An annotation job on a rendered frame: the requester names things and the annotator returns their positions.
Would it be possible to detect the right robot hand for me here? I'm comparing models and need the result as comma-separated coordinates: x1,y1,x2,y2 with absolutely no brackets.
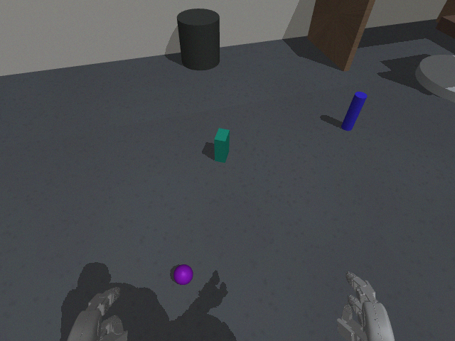
337,271,395,341

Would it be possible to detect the office chair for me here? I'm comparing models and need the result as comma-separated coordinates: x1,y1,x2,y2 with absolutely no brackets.
415,15,455,102

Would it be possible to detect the left robot hand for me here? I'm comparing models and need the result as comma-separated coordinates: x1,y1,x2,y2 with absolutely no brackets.
67,287,128,341

